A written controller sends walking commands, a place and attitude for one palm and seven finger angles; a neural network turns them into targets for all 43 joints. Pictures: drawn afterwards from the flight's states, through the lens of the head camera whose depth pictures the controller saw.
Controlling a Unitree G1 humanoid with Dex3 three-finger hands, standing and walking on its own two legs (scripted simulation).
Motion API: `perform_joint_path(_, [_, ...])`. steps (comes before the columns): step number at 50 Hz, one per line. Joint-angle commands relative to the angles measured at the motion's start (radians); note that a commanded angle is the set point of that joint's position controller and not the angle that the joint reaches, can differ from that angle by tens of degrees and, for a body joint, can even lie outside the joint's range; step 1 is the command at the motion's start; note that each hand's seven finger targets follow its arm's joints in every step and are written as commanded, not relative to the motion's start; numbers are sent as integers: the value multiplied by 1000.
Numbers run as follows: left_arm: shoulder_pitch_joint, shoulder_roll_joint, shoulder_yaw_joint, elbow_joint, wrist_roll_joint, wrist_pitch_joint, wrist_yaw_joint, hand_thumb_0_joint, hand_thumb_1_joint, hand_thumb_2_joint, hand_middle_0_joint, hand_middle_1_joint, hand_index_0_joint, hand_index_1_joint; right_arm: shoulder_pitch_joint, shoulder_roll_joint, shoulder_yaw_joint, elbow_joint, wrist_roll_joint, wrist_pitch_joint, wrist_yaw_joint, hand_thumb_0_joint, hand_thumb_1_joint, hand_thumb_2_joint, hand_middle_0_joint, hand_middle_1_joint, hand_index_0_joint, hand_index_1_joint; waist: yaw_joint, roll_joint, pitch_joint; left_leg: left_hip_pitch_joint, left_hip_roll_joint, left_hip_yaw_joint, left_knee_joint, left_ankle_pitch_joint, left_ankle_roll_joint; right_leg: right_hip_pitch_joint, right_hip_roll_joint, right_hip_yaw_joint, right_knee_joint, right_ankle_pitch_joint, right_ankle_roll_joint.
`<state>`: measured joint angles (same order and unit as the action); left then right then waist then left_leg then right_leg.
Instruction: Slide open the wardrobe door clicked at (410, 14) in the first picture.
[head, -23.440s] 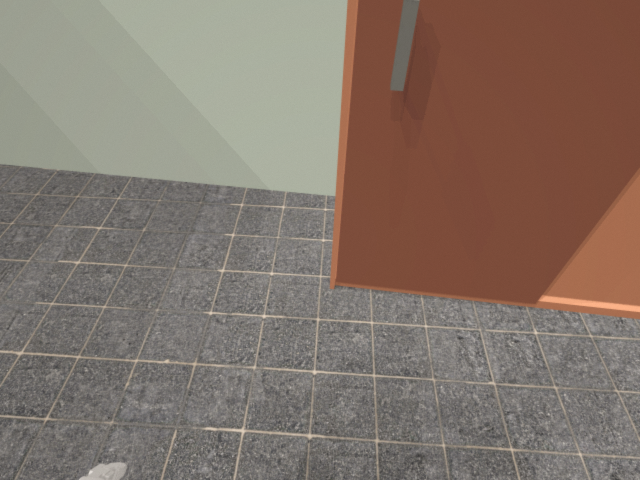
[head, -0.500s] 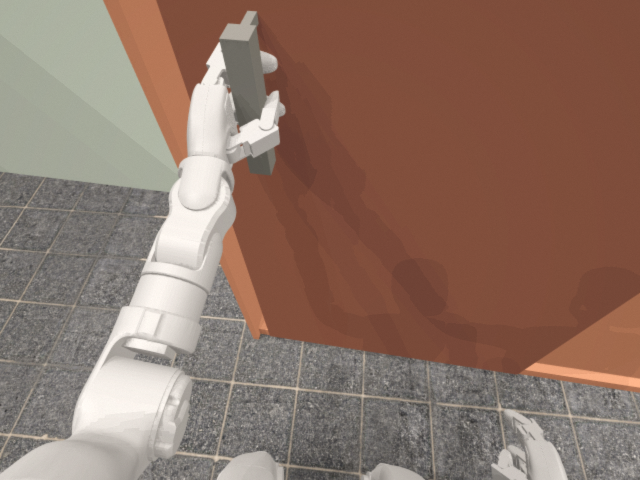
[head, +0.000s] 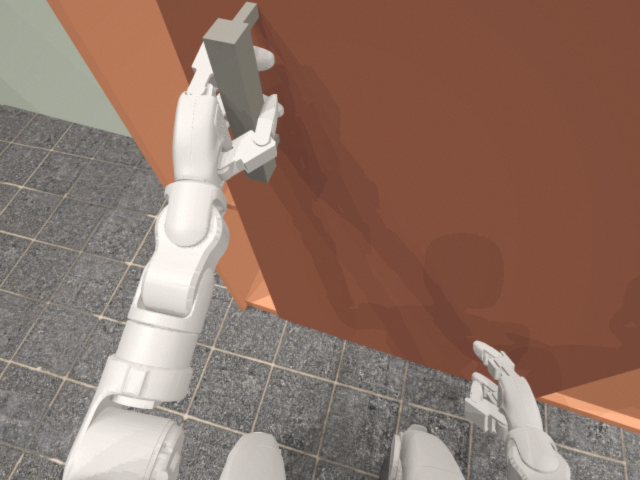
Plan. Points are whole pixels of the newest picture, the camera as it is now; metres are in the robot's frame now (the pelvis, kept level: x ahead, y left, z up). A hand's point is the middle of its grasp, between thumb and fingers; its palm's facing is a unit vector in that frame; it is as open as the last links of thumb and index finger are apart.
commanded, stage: step sideways, sliding the door along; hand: left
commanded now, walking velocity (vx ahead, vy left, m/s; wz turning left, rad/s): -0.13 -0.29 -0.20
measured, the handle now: (255, 101) +0.44 +0.16 +0.18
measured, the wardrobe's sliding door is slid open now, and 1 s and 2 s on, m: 0.12 0.42 0.42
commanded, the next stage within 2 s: stop walking and hold the door there in 1.32 s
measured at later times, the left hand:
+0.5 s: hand (454, 187) +0.37 -0.04 +0.18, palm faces -0.08 -1.00 -0.05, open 6.7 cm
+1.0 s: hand (598, 221) +0.35 -0.16 +0.18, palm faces -0.03 -1.00 -0.07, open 6.7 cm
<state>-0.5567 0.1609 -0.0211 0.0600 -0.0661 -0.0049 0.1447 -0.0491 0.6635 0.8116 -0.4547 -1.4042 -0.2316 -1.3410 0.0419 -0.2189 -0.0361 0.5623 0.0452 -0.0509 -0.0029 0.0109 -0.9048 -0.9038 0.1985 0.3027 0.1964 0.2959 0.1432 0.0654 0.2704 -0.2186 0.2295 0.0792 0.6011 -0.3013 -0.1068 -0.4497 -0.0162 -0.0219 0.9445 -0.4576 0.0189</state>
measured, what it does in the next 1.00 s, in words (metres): steps to the right: right foot, then left foot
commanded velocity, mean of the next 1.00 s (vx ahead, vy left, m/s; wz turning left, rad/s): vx -0.17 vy -0.28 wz -0.13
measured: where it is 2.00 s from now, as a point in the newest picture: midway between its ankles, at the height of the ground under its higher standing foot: outside the picture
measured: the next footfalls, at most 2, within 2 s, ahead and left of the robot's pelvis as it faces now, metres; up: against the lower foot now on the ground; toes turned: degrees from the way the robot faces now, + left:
right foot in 0.08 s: +0.11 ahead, -0.17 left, +0.00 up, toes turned -1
left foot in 0.30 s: +0.02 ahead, +0.05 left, +0.00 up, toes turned +10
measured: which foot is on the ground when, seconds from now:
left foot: down 0.00-0.10, up 0.12-0.28, down 0.30-0.60, up 0.62-0.80, down 0.82-1.00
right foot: up 0.00-0.06, down 0.08-0.30, up 0.32-0.58, down 0.60-0.82, up 0.84-1.00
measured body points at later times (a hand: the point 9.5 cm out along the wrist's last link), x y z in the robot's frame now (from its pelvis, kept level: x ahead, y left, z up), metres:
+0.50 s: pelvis +0.01 -0.10 +0.01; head +0.11 -0.10 +0.45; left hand +0.36 +0.01 +0.18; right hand +0.23 -0.29 -0.09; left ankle -0.02 +0.05 -0.73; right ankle +0.04 -0.26 -0.68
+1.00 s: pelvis -0.05 -0.23 +0.01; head +0.01 -0.24 +0.45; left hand +0.34 -0.10 +0.18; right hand +0.10 -0.48 -0.10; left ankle -0.02 -0.06 -0.73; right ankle -0.04 -0.38 -0.69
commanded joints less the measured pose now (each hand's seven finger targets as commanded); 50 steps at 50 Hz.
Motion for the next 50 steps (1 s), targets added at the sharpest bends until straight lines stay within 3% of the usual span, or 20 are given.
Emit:
perform_joint_path(1, [-427, -107, -226, -418, 18, -153, -80, 0, 900, 900, -450, -1400, -450, -1400, -80, -102, -29, -184, 8, -59, 10, 0, -900, -900, 200, 300, 200, 300, -160, 187, -598, 319, 178, -24, -12, 804, 167, 145, -12, -4, -218, 173, -8])
perform_joint_path(4, [-343, -56, -217, -469, 38, -149, -71, 0, 900, 900, -450, -1400, -450, -1400, -75, -63, -7, -198, 36, -63, -5, 0, -900, -900, 200, 300, 200, 300, -140, -68, -619, 154, -1, 47, 203, 394, 125, 367, -68, 10, -468, 763, -21])
perform_joint_path(5, [-314, -8, -196, -499, 42, -158, -66, 0, 900, 900, -450, -1400, -450, -1400, -103, -27, 4, -211, 32, -68, -17, 0, -900, -900, 200, 300, 200, 300, -131, -305, -620, -55, -123, 52, 352, -120, 122, 458, -217, 186, -441, 1207, -89])
perform_joint_path(6, [-247, 25, -170, -523, 38, -154, -59, 0, 900, 900, -450, -1400, -450, -1400, -124, -13, 27, -196, 13, -92, -27, 0, -900, -900, 200, 300, 200, 300, -96, -336, -621, -139, -210, -13, 460, -384, 158, 430, -274, 263, -430, 1390, -126])
perform_joint_path(7, [-196, 28, -163, -566, 33, -154, -62, 0, 900, 900, -450, -1400, -450, -1400, -80, -24, 10, -176, 13, -99, -33, 0, -900, -900, 200, 300, 200, 300, -92, -411, -636, -176, -199, -70, 555, -423, 82, 468, -279, 308, -392, 1418, -149])
perform_joint_path(12, [-243, -106, -271, -658, 22, -235, -55, 0, 900, 900, -450, -1400, -450, -1400, -74, -32, 16, -128, -4, -75, -22, 0, -900, -900, 200, 300, 200, 300, -165, -286, -661, -48, -128, -12, 28, -42, 65, 546, -205, 180, -274, 1394, -149])
perform_joint_path(13, [-271, -94, -279, -695, 21, -254, -57, 0, 900, 900, -450, -1400, -450, -1400, -87, -48, 7, -132, -6, -63, -24, 0, -900, -900, 200, 300, 200, 300, -176, -224, -677, 117, -68, -16, -84, 208, 73, 437, -172, 133, -234, 1227, -112])
perform_joint_path(15, [-211, -179, -346, -651, 25, -252, -88, 0, 900, 900, -450, -1400, -450, -1400, -81, -110, -37, -189, -11, -38, 6, 0, -900, -900, 200, 300, 200, 300, -153, 87, -730, 523, 300, -338, -65, 1255, 251, -49, -18, 72, -18, 84, -2])
perform_joint_path(19, [-351, -174, -319, -599, 69, -219, -90, 0, 900, 900, -450, -1400, -450, -1400, -84, -101, -22, -196, -20, -36, 36, 0, -900, -900, 200, 300, 200, 300, -153, 188, -593, 455, 272, -128, -76, 1044, 254, -178, -27, 100, 122, -42, 3])
perform_joint_path(26, [-244, -62, -209, -496, 65, -190, -79, 0, 900, 900, -450, -1400, -450, -1400, -78, -74, -14, -182, -14, -15, 15, 0, -900, -900, 200, 300, 200, 300, -168, 163, -592, 466, 177, 37, -4, 1097, 150, 65, 45, -63, -312, 188, 8])
perform_joint_path(28, [-213, -8, -161, -518, 67, -202, -68, 0, 900, 900, -450, -1400, -450, -1400, -95, -63, -3, -174, 1, -18, 6, 0, -900, -900, 200, 300, 200, 300, -158, 121, -611, 370, 138, 50, 106, 927, 121, 234, 30, -61, -480, 411, -1])
perform_joint_path(29, [-188, 11, -155, -534, 68, -207, -64, 0, 900, 900, -450, -1400, -450, -1400, -102, -37, 8, -177, 12, -14, 1, 0, -900, -900, 200, 300, 200, 300, -148, -15, -633, 241, 72, 57, 233, 627, 98, 373, -53, 11, -526, 761, -31])
perform_joint_path(30, [-168, 66, -125, -548, 69, -210, -53, 0, 900, 900, -450, -1400, -450, -1400, -121, -1, 21, -187, 8, -14, -15, 0, -900, -900, 200, 300, 200, 300, -134, -253, -652, -6, -64, 76, 378, -36, 54, 515, -241, 206, -465, 1329, -118])
perform_joint_path(31, [-98, 89, -98, -541, 62, -198, -43, 0, 900, 900, -450, -1400, -450, -1400, -156, 8, 48, -179, -17, -39, -30, 0, -900, -900, 200, 300, 200, 300, -85, -334, -622, -105, -167, -13, 445, -395, 52, 437, -312, 304, -461, 1529, -168])
perform_joint_path(36, [-166, 54, -94, -619, 39, -230, -28, 0, 900, 900, -450, -1400, -450, -1400, -87, -4, 40, -91, -20, -26, -36, 0, -900, -900, 200, 300, 200, 300, -144, -267, -669, -152, -161, -45, 154, -260, 45, 570, -242, 219, -398, 1311, -189])
perform_joint_path(39, [-189, 87, -63, -562, 40, -231, -36, 0, 900, 900, -450, -1400, -450, -1400, -75, -27, 12, -94, -25, 20, -52, 0, -900, -900, 200, 300, 200, 300, -169, -193, -717, 147, -96, -4, -121, 186, 59, 383, -171, 120, -307, 1022, -110])
perform_joint_path(41, [-213, 49, -82, -526, 22, -215, -66, 0, 900, 900, -450, -1400, -450, -1400, -82, -90, -27, -131, -34, 29, -46, 0, -900, -900, 200, 300, 200, 300, -163, 172, -701, 387, 309, -394, -173, 959, 266, -28, 7, 58, -61, 103, 19])
perform_joint_path(42, [-217, 48, -54, -433, 45, -192, -77, 0, 900, 900, -450, -1400, -450, -1400, -95, -83, -25, -128, -38, 30, -25, 0, -900, -900, 200, 300, 200, 300, -132, 138, -679, 339, 354, -396, -183, 861, 320, -47, 17, 134, 93, -34, 9])
perform_joint_path(47, [-316, 7, -95, -335, 15, -141, -84, 0, 900, 900, -450, -1400, -450, -1400, -88, -114, -28, -113, -27, 20, -19, 0, -900, -900, 200, 300, 200, 300, -133, 240, -551, 246, 233, -74, -124, 719, 204, 38, -34, 67, -158, 41, 0])
perform_joint_path(50, [-363, -40, -148, -315, 12, -125, -83, 0, 900, 900, -450, -1400, -450, -1400, -49, -119, -19, -125, -4, 13, -25, 0, -900, -900, 200, 300, 200, 300, -157, 137, -583, 210, 158, -50, -66, 609, 154, 231, 23, -44, -377, 179, 3])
